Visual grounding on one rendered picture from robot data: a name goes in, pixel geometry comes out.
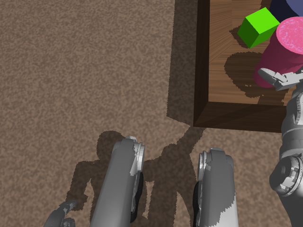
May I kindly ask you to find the right robot arm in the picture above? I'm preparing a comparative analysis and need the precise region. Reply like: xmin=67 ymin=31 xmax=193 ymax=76
xmin=269 ymin=85 xmax=303 ymax=227

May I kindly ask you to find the left robot foot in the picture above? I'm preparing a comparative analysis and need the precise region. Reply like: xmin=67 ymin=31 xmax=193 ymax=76
xmin=130 ymin=172 xmax=143 ymax=223

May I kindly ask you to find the left robot hand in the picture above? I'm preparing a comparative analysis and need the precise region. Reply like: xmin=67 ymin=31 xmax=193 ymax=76
xmin=43 ymin=200 xmax=77 ymax=227

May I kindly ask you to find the right robot hand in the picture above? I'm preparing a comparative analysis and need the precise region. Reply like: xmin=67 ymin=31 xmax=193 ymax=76
xmin=258 ymin=66 xmax=303 ymax=91

